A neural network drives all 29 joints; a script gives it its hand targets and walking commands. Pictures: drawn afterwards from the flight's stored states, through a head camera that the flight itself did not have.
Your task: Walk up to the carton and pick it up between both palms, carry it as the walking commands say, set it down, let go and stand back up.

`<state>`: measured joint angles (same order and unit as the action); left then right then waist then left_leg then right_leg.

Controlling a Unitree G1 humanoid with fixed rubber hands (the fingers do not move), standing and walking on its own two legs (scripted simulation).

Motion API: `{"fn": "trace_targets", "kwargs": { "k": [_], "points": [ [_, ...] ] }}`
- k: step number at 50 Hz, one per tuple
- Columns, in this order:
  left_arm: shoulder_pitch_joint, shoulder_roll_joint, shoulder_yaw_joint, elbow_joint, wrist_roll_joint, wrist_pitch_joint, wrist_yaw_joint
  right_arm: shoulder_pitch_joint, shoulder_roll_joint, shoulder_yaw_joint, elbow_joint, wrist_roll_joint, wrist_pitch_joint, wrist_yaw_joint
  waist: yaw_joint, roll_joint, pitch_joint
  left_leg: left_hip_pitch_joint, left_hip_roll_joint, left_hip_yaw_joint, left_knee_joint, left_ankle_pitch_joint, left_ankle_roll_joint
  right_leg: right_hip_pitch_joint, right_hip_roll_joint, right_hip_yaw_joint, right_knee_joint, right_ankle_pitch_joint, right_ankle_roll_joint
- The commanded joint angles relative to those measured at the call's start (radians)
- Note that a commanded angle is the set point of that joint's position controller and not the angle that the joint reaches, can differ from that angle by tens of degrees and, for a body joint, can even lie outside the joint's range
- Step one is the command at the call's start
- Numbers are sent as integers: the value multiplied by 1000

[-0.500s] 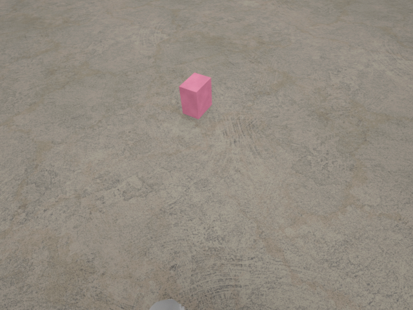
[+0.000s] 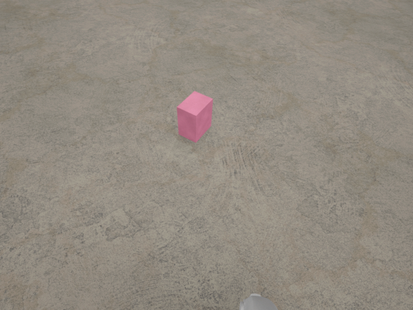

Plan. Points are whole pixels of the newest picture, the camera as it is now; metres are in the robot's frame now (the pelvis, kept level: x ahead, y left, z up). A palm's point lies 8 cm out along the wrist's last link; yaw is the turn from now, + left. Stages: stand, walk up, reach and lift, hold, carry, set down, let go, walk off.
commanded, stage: walk up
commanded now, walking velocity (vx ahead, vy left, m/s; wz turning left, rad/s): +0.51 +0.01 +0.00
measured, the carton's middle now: (195, 117) +1.31 +0.07 -0.65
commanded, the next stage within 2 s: none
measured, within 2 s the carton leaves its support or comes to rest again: neither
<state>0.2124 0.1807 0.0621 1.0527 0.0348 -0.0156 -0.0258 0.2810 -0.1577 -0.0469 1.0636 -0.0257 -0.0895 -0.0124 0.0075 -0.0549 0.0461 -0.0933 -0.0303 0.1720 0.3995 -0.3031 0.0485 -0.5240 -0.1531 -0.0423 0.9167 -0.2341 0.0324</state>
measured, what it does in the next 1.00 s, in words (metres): walks ahead: right foot, then left foot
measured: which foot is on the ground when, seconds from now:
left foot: down 0.00-0.16, up 0.18-0.56, down 0.58-1.00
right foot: up 0.00-0.14, down 0.16-0.60, up 0.62-0.96, down 0.98-1.00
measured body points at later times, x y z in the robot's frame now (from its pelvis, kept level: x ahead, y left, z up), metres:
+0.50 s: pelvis +0.26 -0.02 +0.00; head +0.28 -0.03 +0.44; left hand +0.24 +0.20 -0.15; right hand +0.36 -0.24 -0.16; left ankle +0.36 +0.15 -0.71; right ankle +0.22 -0.13 -0.74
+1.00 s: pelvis +0.53 +0.00 -0.02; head +0.56 -0.02 +0.43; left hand +0.67 +0.24 -0.14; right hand +0.46 -0.21 -0.18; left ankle +0.42 +0.14 -0.74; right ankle +0.62 -0.11 -0.74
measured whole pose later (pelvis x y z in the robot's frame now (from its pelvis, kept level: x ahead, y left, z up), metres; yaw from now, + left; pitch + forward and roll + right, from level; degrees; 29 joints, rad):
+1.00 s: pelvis +0.53 +0.00 -0.02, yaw +1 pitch +0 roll +2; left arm 0.07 0.20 0.06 0.98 0.03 -0.05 -0.03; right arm 0.41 -0.15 -0.04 1.14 -0.03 -0.06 0.01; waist -0.05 0.00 0.06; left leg -0.05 0.07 0.16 0.53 -0.45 -0.05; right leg -0.45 -0.11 -0.12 0.64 -0.19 0.00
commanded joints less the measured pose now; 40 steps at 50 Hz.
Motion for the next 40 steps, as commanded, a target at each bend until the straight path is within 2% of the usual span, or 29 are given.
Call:
{"fn": "trace_targets", "kwargs": {
  "k": [1,4,5,6,7,8,9,10,11,14,15,16,17,19,20,25,26,27,28,29,30,31,32,33,34,35,36,39,40],
  "points": [
    [-66,4,-2,-93,-5,-19,-10,62,-133,-18,-21,-1,-17,2,-11,140,104,-61,294,-205,-276,203,67,12,4,-39,-231,79,8],
    [-121,45,14,-106,7,-22,-15,92,-154,-23,-4,5,-11,6,-30,175,56,32,286,-192,-225,287,74,32,58,-89,-246,78,-19],
    [-135,52,23,-119,1,-22,-14,113,-125,-16,1,4,-8,7,-28,113,76,41,295,-205,-179,339,73,28,52,-60,-303,73,-20],
    [-103,66,22,-117,-1,-23,-9,119,-139,-12,19,10,-6,6,1,156,77,-28,296,-197,-118,524,66,171,69,-83,-286,93,-35],
    [85,103,40,-57,-2,-34,-1,64,-180,-31,9,16,-9,10,100,94,-39,-92,248,-115,83,580,36,389,72,-72,-356,116,-48],
    [309,201,61,-33,7,-54,12,48,-163,-23,-29,10,-10,10,187,-13,-184,-242,156,-35,404,439,-7,655,-48,84,-419,22,-103],
    [484,363,99,8,-1,-62,30,161,-100,-15,-20,34,-3,19,198,-279,-348,-470,10,-77,747,-247,-38,858,-402,660,-620,5,-212],
    [438,333,103,30,-15,-46,43,164,-167,-47,-19,18,6,10,169,-131,-342,-546,34,-226,886,-218,-29,854,-395,763,-631,60,-245],
    [325,268,91,2,-9,-43,49,66,-164,-45,-31,7,6,27,138,-14,-240,-636,67,-245,962,-176,-35,759,-366,688,-630,7,-254],
    [99,151,59,-36,-4,-59,49,64,-69,-15,-31,-6,24,22,43,-132,-55,-511,171,-200,892,-1,-67,392,-239,323,-655,143,-214],
    [89,101,39,-43,-3,-61,42,106,-52,-14,-27,-8,39,21,15,-93,-89,-453,185,-201,827,-6,-71,320,-221,262,-663,102,-204],
    [82,106,39,-60,-10,-58,40,91,-39,-6,-34,-7,47,32,13,-121,-44,-459,176,-167,797,14,-87,306,-186,232,-685,52,-180],
    [124,112,33,-21,-5,-58,41,43,-73,-13,-35,-19,61,28,12,-63,-18,-458,199,-181,712,35,-76,278,-208,235,-699,43,-174],
    [86,159,47,-45,-4,-52,40,-14,-78,3,-63,-16,84,46,12,-145,58,-439,203,-147,557,34,-91,207,-192,190,-749,-111,-162],
    [100,141,36,-41,-8,-48,37,-25,-39,15,-73,-15,88,55,4,-138,31,-387,195,-133,512,35,-85,175,-189,159,-763,-148,-156],
    [127,138,33,-19,-6,-54,25,-143,-73,11,-107,-3,72,72,27,-160,77,-322,175,-87,279,109,-77,231,-158,108,-755,-106,-126],
    [123,135,31,-15,-7,-51,27,-191,-91,-2,-125,-11,79,75,19,-113,95,-283,134,-36,272,64,-78,204,-157,95,-790,-152,-141],
    [103,162,40,-17,-4,-56,26,-158,-114,-10,-127,-4,65,70,-5,-132,79,-193,165,-56,241,102,-77,181,-162,80,-727,-184,-138],
    [113,111,15,16,-8,-53,26,-117,-111,-17,-102,5,48,60,-20,-39,57,-91,107,-19,136,65,-67,158,-94,45,-627,-151,-126],
    [132,106,17,29,-11,-54,19,14,-124,-17,-53,-6,32,50,-87,-59,-51,115,102,-16,128,72,-57,142,-6,-68,-448,-43,-101],
    [135,55,9,6,-15,-61,17,197,-185,-50,11,-23,13,25,-141,182,-103,253,271,-232,37,-61,3,19,61,-125,-147,-28,-53],
    [140,16,0,-46,-14,-63,16,333,-358,-84,14,-19,10,13,-186,509,-236,364,544,-716,-180,-198,108,-146,153,-92,206,-382,-27],
    [63,95,29,-77,-10,-60,11,294,-320,-70,22,5,14,9,-175,474,-185,333,504,-754,-217,-258,157,-260,101,28,315,-308,-32],
    [-3,107,23,-70,-4,-68,13,194,-293,-70,-5,-8,18,7,-152,332,-97,235,490,-607,-200,-294,133,-314,53,8,363,-231,-45],
    [-13,46,3,-58,3,-72,4,147,-212,-49,-30,0,17,2,-124,232,-100,213,451,-536,-177,-154,109,-262,24,34,315,-148,-57],
    [4,56,12,-50,-4,-68,3,90,-170,-40,-26,1,12,4,-94,253,-54,95,431,-498,-201,-99,103,-224,-3,38,319,-140,-54],
    [65,37,7,-21,6,-51,6,50,-148,-31,-46,2,5,3,-63,176,-29,1,423,-405,-229,-23,96,-173,-29,25,281,-98,-34],
    [76,35,7,-32,7,-17,11,26,-123,-16,-48,-16,-8,3,-28,140,29,-69,448,-345,-230,197,105,-94,-39,33,137,-104,2],
    [54,26,2,-57,-7,-17,-1,34,-122,-23,-41,-10,-18,3,2,301,4,-57,373,-286,-230,197,81,-83,-27,26,50,-50,-6]
  ]
}}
